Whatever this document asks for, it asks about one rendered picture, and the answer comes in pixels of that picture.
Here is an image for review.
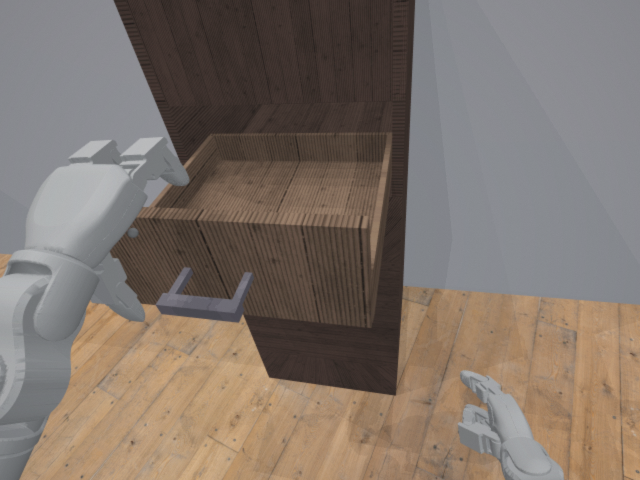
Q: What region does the robot left hand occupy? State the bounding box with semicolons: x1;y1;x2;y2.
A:
24;137;190;322

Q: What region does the handle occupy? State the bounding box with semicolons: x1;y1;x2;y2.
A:
156;267;254;323

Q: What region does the cabinet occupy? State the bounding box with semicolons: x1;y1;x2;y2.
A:
114;0;415;396

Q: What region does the robot right forearm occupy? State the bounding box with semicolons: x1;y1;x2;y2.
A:
500;437;564;480

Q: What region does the robot right hand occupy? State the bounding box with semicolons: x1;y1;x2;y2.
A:
458;370;534;463

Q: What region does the robot left forearm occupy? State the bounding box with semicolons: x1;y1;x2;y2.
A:
0;249;99;480

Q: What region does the drawer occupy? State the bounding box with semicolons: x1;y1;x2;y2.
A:
110;132;392;328

